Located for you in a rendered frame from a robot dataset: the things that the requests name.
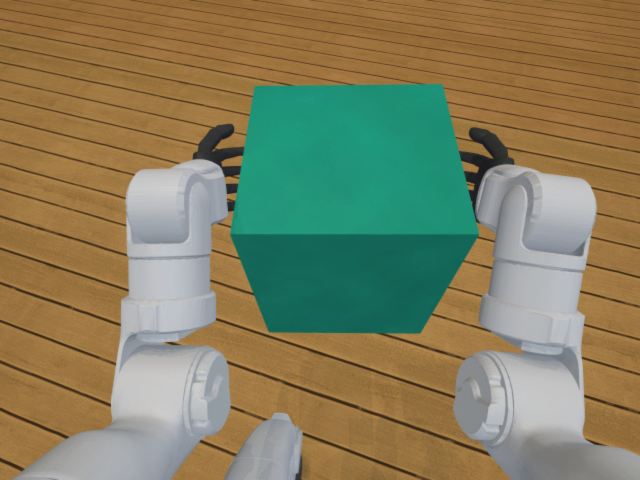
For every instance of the carton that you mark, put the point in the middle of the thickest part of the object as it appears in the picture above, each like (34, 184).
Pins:
(352, 212)

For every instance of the left robot hand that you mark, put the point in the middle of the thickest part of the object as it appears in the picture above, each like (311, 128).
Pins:
(207, 145)

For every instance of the robot left upper arm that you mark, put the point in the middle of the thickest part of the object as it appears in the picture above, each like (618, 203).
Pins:
(166, 399)

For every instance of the left robot thigh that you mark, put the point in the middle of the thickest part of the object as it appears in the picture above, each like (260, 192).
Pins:
(271, 452)

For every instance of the robot right upper arm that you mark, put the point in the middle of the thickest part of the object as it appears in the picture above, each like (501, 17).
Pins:
(527, 412)

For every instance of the right robot hand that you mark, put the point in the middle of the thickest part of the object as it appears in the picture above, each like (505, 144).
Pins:
(497, 150)

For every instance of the robot left forearm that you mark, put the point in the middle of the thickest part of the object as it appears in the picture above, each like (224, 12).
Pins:
(169, 214)

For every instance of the robot right forearm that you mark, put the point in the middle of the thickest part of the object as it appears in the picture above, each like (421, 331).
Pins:
(543, 224)

